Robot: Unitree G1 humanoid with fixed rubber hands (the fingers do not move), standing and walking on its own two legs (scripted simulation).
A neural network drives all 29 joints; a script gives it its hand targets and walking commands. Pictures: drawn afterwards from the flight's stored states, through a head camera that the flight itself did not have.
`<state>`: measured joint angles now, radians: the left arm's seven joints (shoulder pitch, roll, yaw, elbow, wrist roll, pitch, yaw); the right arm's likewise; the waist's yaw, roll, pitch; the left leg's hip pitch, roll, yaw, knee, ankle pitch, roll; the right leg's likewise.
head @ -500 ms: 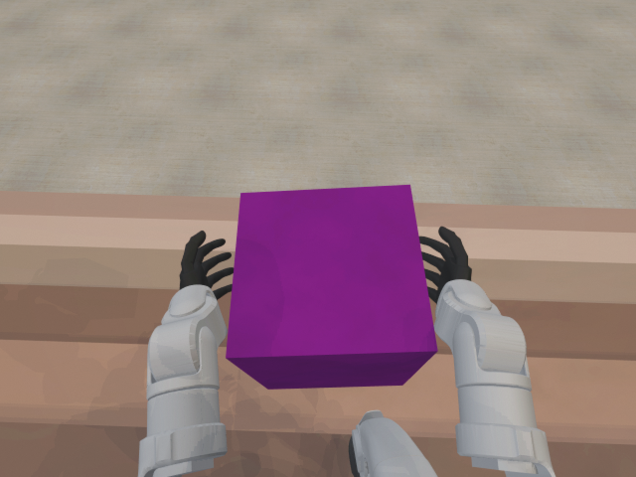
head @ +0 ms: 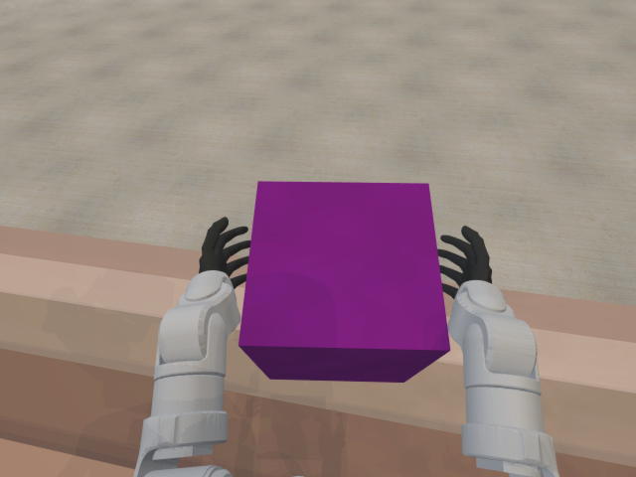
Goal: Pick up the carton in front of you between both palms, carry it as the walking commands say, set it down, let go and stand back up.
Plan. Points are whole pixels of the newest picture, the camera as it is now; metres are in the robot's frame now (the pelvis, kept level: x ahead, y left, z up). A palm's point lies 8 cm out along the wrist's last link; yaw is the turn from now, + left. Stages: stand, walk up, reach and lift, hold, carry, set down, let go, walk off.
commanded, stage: carry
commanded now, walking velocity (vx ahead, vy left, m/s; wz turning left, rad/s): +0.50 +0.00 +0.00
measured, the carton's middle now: (339, 293) +0.35 +0.01 +0.02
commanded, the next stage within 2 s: none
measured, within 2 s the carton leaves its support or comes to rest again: neither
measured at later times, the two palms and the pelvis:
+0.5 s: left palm (288, 201) +0.70 +0.14 -0.11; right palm (425, 191) +0.73 -0.18 -0.11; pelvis +0.39 -0.05 -0.18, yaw +0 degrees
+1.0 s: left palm (310, 157) +1.11 +0.12 -0.29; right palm (406, 159) +1.08 -0.19 -0.28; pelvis +0.78 -0.02 -0.33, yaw +1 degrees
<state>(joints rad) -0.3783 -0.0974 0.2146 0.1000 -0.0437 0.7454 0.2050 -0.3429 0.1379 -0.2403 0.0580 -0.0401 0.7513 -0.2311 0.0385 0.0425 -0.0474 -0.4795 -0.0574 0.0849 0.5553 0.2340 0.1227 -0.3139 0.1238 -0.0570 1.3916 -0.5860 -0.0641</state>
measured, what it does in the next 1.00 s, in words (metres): goes down: right foot 0.13 m lower, then left foot 0.13 m lower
